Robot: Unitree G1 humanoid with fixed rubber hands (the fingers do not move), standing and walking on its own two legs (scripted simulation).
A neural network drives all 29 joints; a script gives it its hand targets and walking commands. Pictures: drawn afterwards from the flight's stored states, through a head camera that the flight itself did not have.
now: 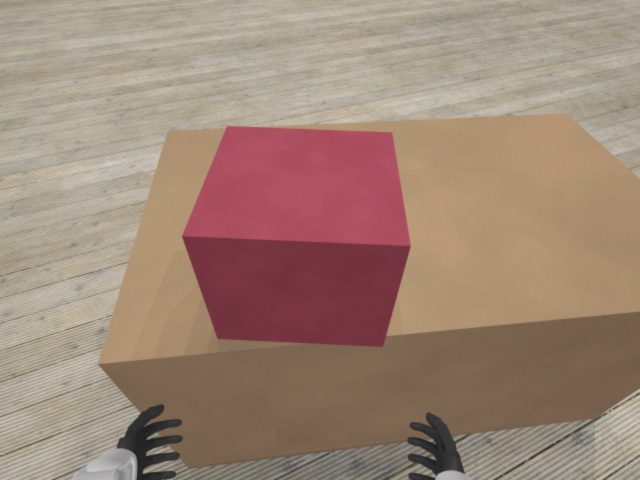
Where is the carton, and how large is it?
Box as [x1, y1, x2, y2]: [182, 126, 410, 346]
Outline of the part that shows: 227,126 182,235 217,338 382,346 410,246 391,132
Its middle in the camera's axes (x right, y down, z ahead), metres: -0.03 -0.01 +0.66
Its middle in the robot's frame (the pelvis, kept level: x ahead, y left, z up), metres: +0.49 +0.07 +0.01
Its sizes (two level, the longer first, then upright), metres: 0.283 0.265 0.252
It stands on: a pedestal, 0.65 m high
